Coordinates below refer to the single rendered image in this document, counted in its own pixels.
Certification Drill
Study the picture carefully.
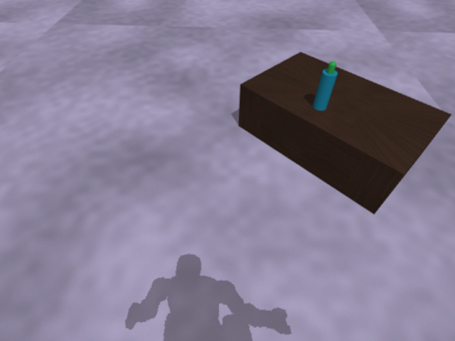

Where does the bottle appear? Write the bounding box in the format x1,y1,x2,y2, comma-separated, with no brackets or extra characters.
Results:
313,61,338,111

